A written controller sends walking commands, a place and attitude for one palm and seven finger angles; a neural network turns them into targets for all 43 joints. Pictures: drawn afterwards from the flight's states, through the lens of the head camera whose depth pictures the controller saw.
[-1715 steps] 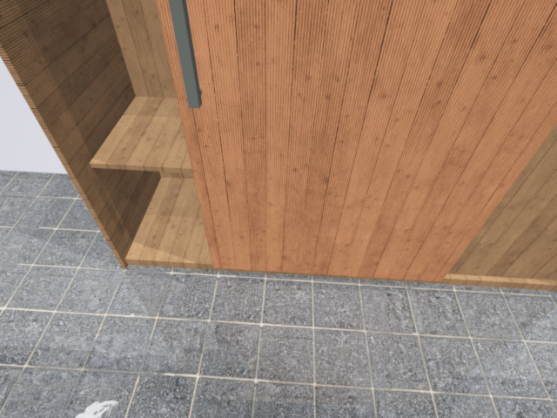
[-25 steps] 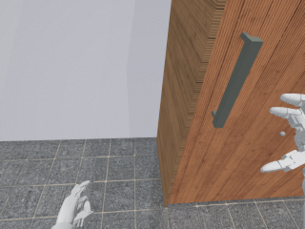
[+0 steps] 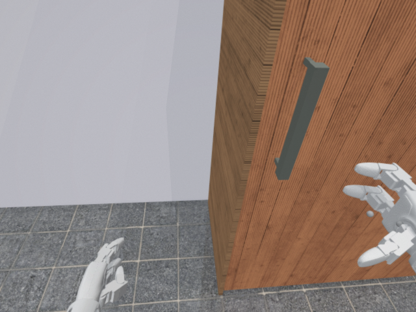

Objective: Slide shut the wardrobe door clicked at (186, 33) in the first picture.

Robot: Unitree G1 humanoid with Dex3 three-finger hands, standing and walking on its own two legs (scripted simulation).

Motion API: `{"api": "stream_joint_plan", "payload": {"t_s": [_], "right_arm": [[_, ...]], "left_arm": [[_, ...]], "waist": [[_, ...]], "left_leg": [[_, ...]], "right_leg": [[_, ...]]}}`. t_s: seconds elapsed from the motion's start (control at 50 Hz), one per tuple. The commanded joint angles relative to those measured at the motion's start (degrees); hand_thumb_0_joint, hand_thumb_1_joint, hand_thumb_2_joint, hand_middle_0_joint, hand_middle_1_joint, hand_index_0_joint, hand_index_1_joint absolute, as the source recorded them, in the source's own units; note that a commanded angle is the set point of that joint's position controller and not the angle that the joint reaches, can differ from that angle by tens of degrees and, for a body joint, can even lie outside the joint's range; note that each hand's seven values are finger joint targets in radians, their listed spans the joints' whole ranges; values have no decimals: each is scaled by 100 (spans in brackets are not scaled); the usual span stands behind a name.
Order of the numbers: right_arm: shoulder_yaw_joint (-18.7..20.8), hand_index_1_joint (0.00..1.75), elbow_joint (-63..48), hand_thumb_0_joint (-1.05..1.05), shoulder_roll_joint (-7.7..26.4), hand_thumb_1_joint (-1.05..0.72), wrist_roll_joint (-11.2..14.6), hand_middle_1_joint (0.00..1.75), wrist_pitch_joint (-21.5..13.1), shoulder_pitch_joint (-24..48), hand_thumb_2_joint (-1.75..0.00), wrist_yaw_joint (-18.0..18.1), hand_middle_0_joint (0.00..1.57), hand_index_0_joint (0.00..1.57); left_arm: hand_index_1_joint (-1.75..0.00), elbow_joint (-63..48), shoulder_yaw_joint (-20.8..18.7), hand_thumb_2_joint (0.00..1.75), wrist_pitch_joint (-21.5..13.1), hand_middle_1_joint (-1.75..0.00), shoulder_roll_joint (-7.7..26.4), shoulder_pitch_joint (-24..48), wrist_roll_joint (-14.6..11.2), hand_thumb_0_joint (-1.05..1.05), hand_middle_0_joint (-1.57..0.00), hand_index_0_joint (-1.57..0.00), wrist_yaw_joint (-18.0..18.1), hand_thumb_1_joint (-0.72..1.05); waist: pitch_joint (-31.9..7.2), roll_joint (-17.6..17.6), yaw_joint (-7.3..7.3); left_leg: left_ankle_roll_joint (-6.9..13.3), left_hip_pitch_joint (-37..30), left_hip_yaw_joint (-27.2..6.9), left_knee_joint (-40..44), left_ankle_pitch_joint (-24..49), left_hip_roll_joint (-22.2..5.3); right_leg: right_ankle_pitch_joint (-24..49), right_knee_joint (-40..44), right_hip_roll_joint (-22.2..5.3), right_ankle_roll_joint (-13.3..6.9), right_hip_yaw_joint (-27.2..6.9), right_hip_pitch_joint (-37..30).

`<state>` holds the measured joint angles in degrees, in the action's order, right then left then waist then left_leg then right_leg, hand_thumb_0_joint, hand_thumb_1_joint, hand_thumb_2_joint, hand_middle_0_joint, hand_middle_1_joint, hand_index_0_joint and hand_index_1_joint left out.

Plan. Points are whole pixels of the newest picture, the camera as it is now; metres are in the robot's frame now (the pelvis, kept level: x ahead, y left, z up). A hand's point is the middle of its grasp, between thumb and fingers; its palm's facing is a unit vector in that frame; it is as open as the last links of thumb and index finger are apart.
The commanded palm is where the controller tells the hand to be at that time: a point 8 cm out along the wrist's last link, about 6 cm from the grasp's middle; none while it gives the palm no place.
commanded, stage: draw the hand back to the body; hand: right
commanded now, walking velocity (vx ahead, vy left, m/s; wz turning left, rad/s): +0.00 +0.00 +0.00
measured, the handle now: (293, 124) +0.44 -0.19 +0.20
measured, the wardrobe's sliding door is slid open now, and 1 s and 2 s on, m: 0.00 0.00 0.00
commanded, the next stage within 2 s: step back with the hand held close in 1.10 s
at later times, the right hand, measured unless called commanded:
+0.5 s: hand (380, 218) +0.21 -0.26 +0.18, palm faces +0.42 +0.84 -0.34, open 11.0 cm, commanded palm +0.16 -0.29 +0.18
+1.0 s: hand (377, 225) +0.20 -0.25 +0.16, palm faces +0.44 +0.82 -0.36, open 7.5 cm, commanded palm +0.15 -0.29 +0.18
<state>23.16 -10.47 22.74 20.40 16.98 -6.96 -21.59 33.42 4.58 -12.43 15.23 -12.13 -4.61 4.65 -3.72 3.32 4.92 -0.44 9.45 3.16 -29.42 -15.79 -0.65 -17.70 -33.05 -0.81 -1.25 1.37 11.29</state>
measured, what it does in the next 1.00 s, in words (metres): stands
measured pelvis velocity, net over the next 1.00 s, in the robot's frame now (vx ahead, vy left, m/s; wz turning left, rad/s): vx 0.02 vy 0.01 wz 0.02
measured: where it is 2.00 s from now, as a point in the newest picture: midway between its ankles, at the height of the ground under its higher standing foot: outside the picture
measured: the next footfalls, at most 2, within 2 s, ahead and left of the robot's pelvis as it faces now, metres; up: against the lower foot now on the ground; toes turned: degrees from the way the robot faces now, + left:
none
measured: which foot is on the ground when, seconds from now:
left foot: down 0.00-1.00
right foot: down 0.00-1.00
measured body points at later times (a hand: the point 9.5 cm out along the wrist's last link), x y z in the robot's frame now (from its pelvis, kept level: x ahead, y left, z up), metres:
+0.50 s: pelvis +0.00 -0.01 +0.01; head -0.03 +0.01 +0.46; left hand +0.17 +0.22 -0.08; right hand +0.18 -0.30 +0.20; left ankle +0.00 +0.13 -0.73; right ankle +0.01 -0.10 -0.73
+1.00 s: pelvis +0.02 +0.01 +0.01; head -0.01 +0.02 +0.46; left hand +0.21 +0.22 -0.07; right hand +0.17 -0.30 +0.19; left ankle +0.00 +0.13 -0.73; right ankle +0.01 -0.10 -0.73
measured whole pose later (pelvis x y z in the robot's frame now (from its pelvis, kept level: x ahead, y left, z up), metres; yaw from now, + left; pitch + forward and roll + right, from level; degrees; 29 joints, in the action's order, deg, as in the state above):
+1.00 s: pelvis +0.02 +0.01 +0.01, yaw +1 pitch -5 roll +1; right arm 18.5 -22.5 19.3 3.6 -4.4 -25.9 5.3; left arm 36.8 1.1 -8.3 12.4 -11.7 1.1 4.1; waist 0.0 2.9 5.4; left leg -0.1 4.6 1.9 -22.9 -13.7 0.1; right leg -15.8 -26.1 -1.3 -0.7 2.6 5.7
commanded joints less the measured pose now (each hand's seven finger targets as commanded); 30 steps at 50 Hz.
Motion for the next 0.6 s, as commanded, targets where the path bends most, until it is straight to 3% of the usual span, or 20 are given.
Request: {"api": "stream_joint_plan", "payload": {"t_s": [0.0, 0.02, 0.04, 0.06, 0.08, 0.12, 0.16, 0.28, 0.36, 0.4, 0.44, 0.5, 0.54, 0.58], "right_arm": [[543, 104, -2016, 0, 1530, 37, 100, 104, -665, 1652, -29, 103, 24, 24], [823, 102, -2780, 0, 1940, 33, -845, 102, -1364, 1650, -31, 1342, 24, 24], [506, 100, -1977, 0, 1158, 30, -880, 100, -1541, 806, -32, 1827, 24, 24], [273, 98, -1747, 0, 766, 26, -896, 98, -1616, 252, -34, 2004, 24, 24], [374, 96, -1892, 0, 907, 22, -1017, 96, -1754, 212, -36, 2182, 24, 24], [269, 92, -2055, 0, 814, 15, -1168, 92, -2042, 87, -39, 2390, 24, 24], [71, 87, -2083, 0, 688, 8, -1305, 87, -2246, -4, -43, 2538, 23, 23], [-43, 75, -2178, 0, 765, -14, -1529, 75, -2551, -83, -53, 2777, 23, 23], [47, 66, -2340, 0, 791, -28, -1613, 66, -2648, -430, -60, 2821, 22, 22], [90, 62, -2317, 0, 787, -36, -1631, 62, -2667, -623, -64, 2826, 22, 22], [148, 58, -2190, 0, 751, -43, -1616, 58, -2663, -903, -67, 2809, 22, 22], [136, 51, -2126, 0, 693, -54, -1609, 51, -2660, -1118, -73, 2765, 21, 21], [173, 47, -2257, 0, 738, -61, -1618, 47, -2675, -1136, -76, 2760, 21, 21], [156, 43, -2270, 0, 722, -68, -1612, 43, -2661, -1229, -80, 2752, 21, 21]], "left_arm": [[-30, -944, -275, 90, -465, -30, 589, 927, 26, 0, -20, -20, 96, 90], [-30, -960, -408, 90, -510, -30, 519, 967, 339, 0, -20, -20, 8, 90], [-30, -773, -379, 90, -530, -30, 481, 950, 355, 0, -20, -20, -6, 90], [-30, -766, -361, 90, -477, -30, 451, 905, 326, 0, -20, -20, -31, 90], [-30, -706, -391, 90, -372, -30, 451, 867, 322, 0, -20, -20, -60, 90], [-30, -660, -423, 90, -283, -30, 399, 854, 343, 0, -20, -20, -81, 90], [-30, -594, -445, 90, -243, -30, 391, 806, 382, 0, -20, -20, -98, 90], [-30, -522, -544, 90, -189, -30, 455, 824, 455, 0, -20, -20, -46, 90], [-30, -488, -575, 90, -165, -30, 431, 846, 476, 0, -20, -20, -40, 90], [-30, -465, -577, 90, -143, -30, 404, 841, 481, 0, -20, -20, -49, 90], [-30, -476, -586, 90, -98, -30, 404, 813, 482, 0, -20, -20, -56, 90], [-30, -504, -606, 90, -25, -30, 393, 806, 467, 0, -20, -20, -68, 90], [-30, -535, -621, 90, 3, -30, 400, 787, 475, 0, -20, -20, -64, 90], [-30, -552, -627, 90, 28, -30, 395, 757, 479, 0, -20, -20, -60, 90]], "waist": [[-492, 158, -149], [33, 83, 51], [270, -215, -72], [362, -375, -76], [243, -269, -31], [9, 422, -51], [43, 608, -83], [-26, -226, -117], [-126, 114, -54], [8, 179, -41], [86, -77, -14], [310, -77, -23], [246, 74, -12], [260, -82, -21]], "left_leg": [[151, 288, 51, 573, 541, 191], [152, 329, -163, 926, 361, 151], [184, 442, -91, 895, 175, 112], [170, 461, -79, 849, 35, 81], [196, 245, -98, 892, 32, 80], [190, 124, -162, 796, 173, 26], [191, 61, -172, 780, 264, 21], [159, -135, -162, 900, 260, 37], [181, -238, -167, 851, 630, 27], [188, -253, -171, 875, 697, 32], [181, -299, -141, 849, 817, 50], [173, -234, -175, 920, 826, 59], [169, -257, -179, 914, 867, 63], [165, -283, -191, 949, 894, 81]], "right_leg": [[857, 747, -23, -36, -346, -361], [676, 783, 23, 34, -167, 109], [412, 825, -21, 83, -176, 162], [175, 888, -50, 97, -218, 190], [164, 972, -64, 98, -183, 184], [173, 1031, -66, 109, -133, 6], [163, 1132, -81, 111, -150, -17], [295, 1237, -113, 15, -203, -147], [772, 1203, -101, 28, -151, -321], [877, 1200, -98, 56, -123, -300], [1049, 1216, -112, 64, -122, -252], [1106, 1220, -130, 74, -68, -251], [1145, 1220, -123, 71, -51, -287], [1169, 1204, -124, 65, -39, -304]]}}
